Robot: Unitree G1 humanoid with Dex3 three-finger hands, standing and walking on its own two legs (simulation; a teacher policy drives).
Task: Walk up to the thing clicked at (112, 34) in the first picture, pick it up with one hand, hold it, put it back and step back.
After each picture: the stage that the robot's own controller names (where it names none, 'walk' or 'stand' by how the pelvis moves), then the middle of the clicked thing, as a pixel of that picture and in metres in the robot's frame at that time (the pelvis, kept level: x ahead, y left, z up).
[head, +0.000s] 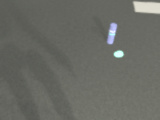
stand; (111, 34) +1.37 -0.39 -0.65
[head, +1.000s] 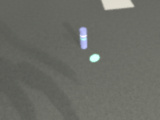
walk; (83, 38) +1.27 +0.02 -0.62
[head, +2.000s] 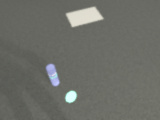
walk; (53, 75) +0.77 +0.28 -0.65
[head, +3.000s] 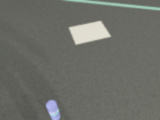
walk; (53, 111) +0.44 +0.21 -0.64
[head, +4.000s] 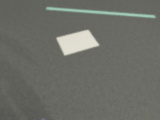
stand; out of the picture +0.35 +0.22 -0.66
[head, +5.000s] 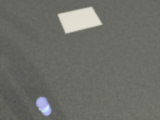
stand; (44, 106) +0.39 +0.23 -0.65
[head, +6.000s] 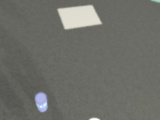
walk; (41, 103) +0.38 +0.18 -0.63
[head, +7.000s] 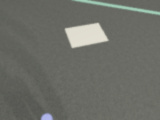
stand; out of the picture +0.33 +0.17 -0.64
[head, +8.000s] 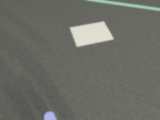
walk; out of the picture +0.34 +0.19 -0.64
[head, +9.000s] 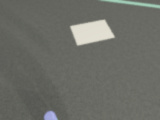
walk; out of the picture +0.33 +0.20 -0.62
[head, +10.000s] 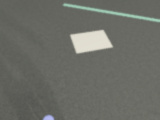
stand; out of the picture +0.35 +0.19 -0.64
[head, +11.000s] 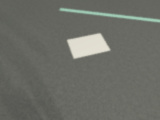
stand; out of the picture +0.31 +0.23 -0.66
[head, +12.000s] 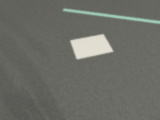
stand; out of the picture +0.31 +0.20 -0.66
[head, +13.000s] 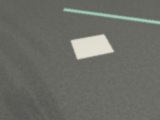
go down; out of the picture +0.30 +0.20 -0.66
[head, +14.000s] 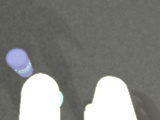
go down; (22, 65) +0.38 +0.23 -0.28
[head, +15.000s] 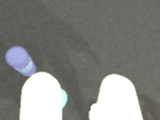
approach; (23, 64) +0.38 +0.24 -0.25
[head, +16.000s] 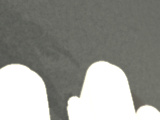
close in; out of the picture +0.36 +0.27 -0.16
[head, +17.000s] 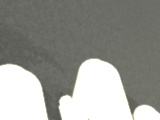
close; out of the picture +0.37 +0.28 -0.15
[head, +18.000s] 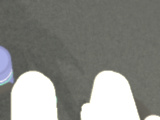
lift; out of the picture +0.31 +0.25 -0.06
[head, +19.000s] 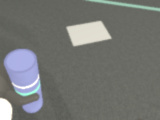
lift; (28, 86) +0.30 +0.16 +0.06
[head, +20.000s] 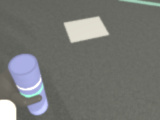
hold; (32, 89) +0.30 +0.16 +0.01
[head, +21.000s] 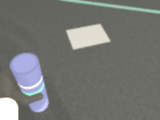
hold; (33, 87) +0.31 +0.16 +0.03
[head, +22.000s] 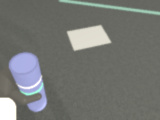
crouch; (31, 86) +0.31 +0.16 +0.04
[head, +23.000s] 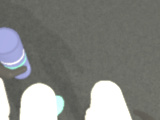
crouch; (14, 59) +0.39 +0.20 -0.06
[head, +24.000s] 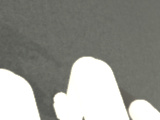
lower; out of the picture +0.38 +0.27 -0.16
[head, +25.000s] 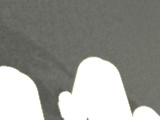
lower; out of the picture +0.37 +0.28 -0.15
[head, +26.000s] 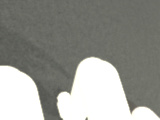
lower; out of the picture +0.36 +0.28 -0.16
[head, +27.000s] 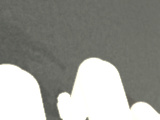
lower; out of the picture +0.35 +0.28 -0.15
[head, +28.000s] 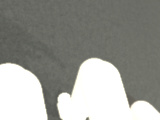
loosen; out of the picture +0.35 +0.27 -0.15
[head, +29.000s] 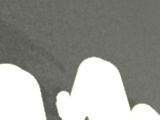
withdraw; out of the picture +0.49 +0.27 -0.25
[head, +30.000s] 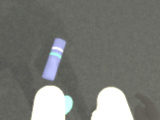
walk; (54, 59) +0.52 +0.15 -0.46
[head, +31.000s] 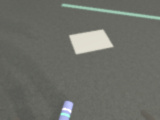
stand; (64, 118) +0.44 +0.10 -0.68
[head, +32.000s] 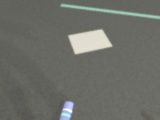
stand; (64, 118) +0.44 +0.10 -0.69
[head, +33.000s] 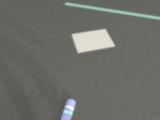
stand; (66, 115) +0.45 +0.09 -0.71
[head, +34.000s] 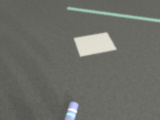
stand; (69, 118) +0.45 +0.08 -0.75
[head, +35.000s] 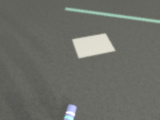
stand; out of the picture +0.43 +0.09 -0.75
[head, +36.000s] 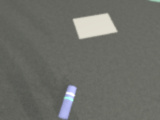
walk; (67, 101) +0.46 +0.08 -0.73
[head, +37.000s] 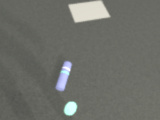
walk; (64, 75) +0.67 +0.08 -0.72
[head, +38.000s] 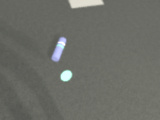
walk; (59, 49) +1.00 +0.14 -0.73
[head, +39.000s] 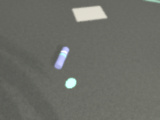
stand; (62, 57) +1.06 +0.15 -0.74
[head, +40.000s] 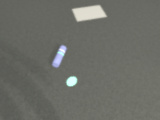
stand; (59, 56) +1.10 +0.20 -0.75
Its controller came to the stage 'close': yes
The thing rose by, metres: 0.67
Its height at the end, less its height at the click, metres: -0.09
